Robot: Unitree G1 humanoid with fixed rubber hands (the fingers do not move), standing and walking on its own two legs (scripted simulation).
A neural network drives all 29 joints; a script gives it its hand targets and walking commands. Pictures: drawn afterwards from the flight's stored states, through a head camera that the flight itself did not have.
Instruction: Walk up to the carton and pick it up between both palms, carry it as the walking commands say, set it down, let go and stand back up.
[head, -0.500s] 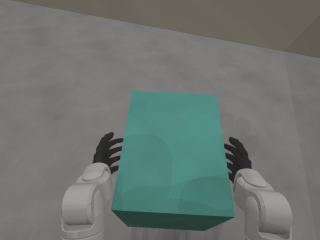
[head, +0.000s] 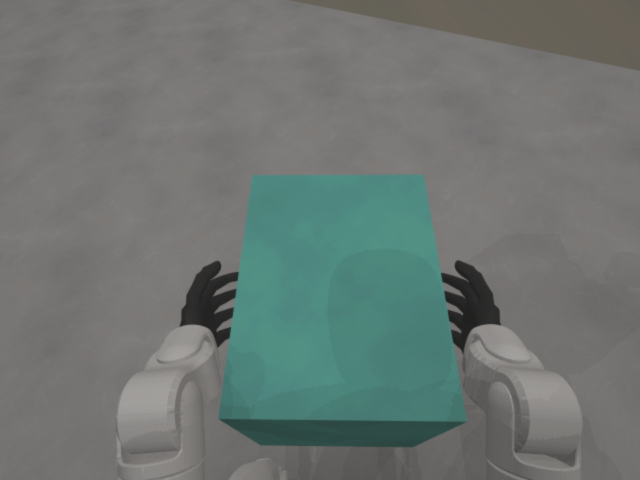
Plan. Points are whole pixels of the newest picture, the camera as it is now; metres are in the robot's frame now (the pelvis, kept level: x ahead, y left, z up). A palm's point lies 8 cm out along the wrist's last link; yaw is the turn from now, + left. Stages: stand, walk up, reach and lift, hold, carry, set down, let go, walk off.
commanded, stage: carry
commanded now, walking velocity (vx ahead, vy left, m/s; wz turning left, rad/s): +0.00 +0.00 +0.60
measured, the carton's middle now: (336, 318) +0.30 -0.02 +0.02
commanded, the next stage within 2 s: none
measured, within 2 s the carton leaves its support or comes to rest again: neither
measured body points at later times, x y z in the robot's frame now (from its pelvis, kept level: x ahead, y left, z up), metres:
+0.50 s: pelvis -0.02 +0.08 +0.00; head -0.03 +0.10 +0.44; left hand +0.19 +0.30 +0.07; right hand +0.26 +0.01 +0.08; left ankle +0.00 +0.13 -0.74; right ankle +0.03 -0.08 -0.67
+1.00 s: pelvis -0.02 +0.05 -0.01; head -0.03 +0.04 +0.44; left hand +0.19 +0.26 +0.07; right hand +0.26 -0.03 +0.06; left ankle +0.00 +0.13 -0.74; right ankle -0.01 -0.04 -0.74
